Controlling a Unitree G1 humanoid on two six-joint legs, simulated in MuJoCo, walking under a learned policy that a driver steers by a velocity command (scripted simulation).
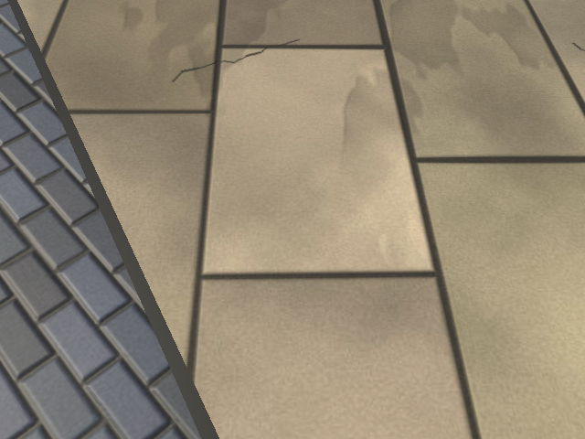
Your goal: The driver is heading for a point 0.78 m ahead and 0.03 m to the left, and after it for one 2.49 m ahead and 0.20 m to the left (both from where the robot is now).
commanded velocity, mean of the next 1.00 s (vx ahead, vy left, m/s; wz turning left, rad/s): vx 0.09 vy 0.00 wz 0.13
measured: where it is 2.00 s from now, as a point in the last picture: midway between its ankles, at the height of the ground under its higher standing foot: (290, 368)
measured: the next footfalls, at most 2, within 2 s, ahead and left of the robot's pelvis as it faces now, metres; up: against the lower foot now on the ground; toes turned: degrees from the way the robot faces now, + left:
right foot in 0.12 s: +0.03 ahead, -0.11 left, +0.00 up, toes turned -6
left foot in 0.68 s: +0.00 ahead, +0.07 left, +0.00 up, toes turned +3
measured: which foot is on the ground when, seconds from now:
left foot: down 0.00-0.12, up 0.14-0.66, down 0.68-1.00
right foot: up 0.00-0.10, down 0.12-0.68, up 0.70-1.00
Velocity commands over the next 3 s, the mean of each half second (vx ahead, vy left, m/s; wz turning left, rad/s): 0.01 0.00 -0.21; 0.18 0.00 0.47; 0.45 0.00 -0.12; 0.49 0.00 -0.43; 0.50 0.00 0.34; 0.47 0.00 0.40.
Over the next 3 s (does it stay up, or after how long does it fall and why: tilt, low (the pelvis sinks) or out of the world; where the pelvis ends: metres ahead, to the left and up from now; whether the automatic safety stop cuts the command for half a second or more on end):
stays up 1.09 0.09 0.00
